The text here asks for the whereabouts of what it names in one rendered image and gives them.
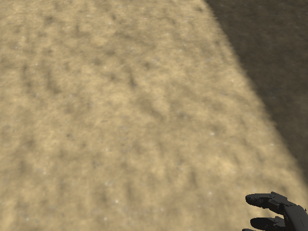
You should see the right robot hand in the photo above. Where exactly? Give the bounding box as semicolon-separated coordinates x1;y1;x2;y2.
242;192;308;231

